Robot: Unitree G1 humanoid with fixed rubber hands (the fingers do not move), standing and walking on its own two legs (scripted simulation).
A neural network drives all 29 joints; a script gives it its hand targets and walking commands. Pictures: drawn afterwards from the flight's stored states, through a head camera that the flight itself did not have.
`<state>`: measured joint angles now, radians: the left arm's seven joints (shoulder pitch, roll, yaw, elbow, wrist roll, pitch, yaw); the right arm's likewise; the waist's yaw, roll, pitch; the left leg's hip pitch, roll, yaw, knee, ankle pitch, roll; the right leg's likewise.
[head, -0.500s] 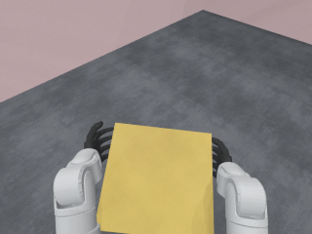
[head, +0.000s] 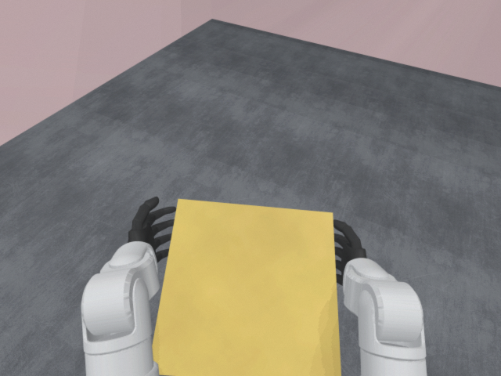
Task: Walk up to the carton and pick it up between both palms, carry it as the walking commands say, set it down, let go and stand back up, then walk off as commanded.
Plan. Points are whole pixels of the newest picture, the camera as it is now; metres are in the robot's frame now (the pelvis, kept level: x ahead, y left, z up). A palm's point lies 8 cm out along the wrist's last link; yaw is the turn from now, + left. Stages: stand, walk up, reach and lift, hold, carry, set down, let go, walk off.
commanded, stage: carry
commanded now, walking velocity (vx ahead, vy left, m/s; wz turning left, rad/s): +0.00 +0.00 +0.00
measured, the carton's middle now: (244, 291) +0.25 +0.02 +0.00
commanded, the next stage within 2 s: none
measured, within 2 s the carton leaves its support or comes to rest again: neither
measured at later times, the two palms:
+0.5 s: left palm (170, 243) +0.28 +0.13 +0.10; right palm (378, 283) +0.24 -0.17 +0.07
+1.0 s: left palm (153, 245) +0.28 +0.15 +0.09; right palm (359, 283) +0.24 -0.14 +0.07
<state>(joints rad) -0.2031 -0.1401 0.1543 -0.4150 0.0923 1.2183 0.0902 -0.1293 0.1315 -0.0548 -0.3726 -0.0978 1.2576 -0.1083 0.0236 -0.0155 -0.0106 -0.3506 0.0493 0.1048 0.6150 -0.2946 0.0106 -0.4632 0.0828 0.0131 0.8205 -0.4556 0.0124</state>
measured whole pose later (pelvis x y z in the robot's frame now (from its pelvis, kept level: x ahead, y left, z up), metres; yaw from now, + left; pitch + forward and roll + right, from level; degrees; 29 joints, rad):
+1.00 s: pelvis -0.01 +0.02 +0.00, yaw -2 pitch +1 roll +0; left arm -0.25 -0.15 0.16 -0.23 0.12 1.16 0.08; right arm -0.16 0.13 -0.11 -0.26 -0.13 1.25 -0.09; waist -0.01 -0.01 -0.05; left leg -0.34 0.04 0.15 0.59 -0.28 0.03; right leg -0.38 0.02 0.04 0.58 -0.23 0.00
